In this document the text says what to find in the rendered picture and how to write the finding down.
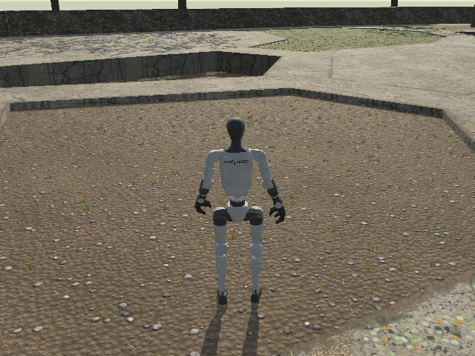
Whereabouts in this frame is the left robot forearm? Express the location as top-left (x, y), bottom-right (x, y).
top-left (197, 179), bottom-right (209, 203)

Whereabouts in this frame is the right robot forearm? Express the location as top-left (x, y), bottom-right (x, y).
top-left (267, 178), bottom-right (283, 208)

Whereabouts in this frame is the robot right upper arm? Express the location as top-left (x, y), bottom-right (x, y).
top-left (252, 149), bottom-right (274, 189)

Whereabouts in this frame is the left robot hand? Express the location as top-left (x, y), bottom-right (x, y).
top-left (195, 199), bottom-right (212, 214)

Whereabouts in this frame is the right robot hand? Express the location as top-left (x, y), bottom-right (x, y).
top-left (269, 205), bottom-right (286, 224)

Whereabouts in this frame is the robot left upper arm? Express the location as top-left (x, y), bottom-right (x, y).
top-left (202, 149), bottom-right (221, 189)

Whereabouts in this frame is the right robot shin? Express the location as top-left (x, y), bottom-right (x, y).
top-left (251, 244), bottom-right (263, 293)

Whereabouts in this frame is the robot right foot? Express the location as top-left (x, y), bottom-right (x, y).
top-left (251, 284), bottom-right (263, 303)

